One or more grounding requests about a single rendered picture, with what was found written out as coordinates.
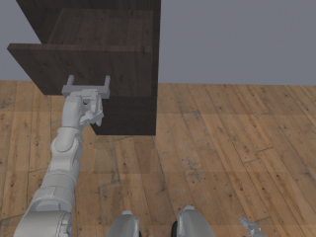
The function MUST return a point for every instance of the right robot thigh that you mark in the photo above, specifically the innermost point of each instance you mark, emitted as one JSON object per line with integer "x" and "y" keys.
{"x": 190, "y": 223}

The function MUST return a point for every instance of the robot left upper arm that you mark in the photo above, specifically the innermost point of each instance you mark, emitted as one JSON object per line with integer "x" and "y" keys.
{"x": 48, "y": 223}

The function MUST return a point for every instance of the handle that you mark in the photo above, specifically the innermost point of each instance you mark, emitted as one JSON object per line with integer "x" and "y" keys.
{"x": 104, "y": 91}

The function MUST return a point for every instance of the robot left forearm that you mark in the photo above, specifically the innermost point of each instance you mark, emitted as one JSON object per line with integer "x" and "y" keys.
{"x": 57, "y": 188}

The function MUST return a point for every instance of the left robot thigh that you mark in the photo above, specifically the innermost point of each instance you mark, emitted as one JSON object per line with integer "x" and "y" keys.
{"x": 126, "y": 225}

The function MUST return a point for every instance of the drawer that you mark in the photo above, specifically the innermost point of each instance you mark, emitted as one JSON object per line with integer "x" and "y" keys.
{"x": 91, "y": 44}

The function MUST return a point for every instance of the cabinet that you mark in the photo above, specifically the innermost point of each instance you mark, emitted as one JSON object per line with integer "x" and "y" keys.
{"x": 123, "y": 115}

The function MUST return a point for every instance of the right robot hand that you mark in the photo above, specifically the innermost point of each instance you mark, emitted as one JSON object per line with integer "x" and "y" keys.
{"x": 253, "y": 228}

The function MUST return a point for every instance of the robot thigh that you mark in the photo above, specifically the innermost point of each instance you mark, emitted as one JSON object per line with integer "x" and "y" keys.
{"x": 190, "y": 223}
{"x": 126, "y": 225}

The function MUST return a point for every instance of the left robot hand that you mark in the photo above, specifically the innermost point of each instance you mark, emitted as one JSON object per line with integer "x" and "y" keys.
{"x": 74, "y": 109}

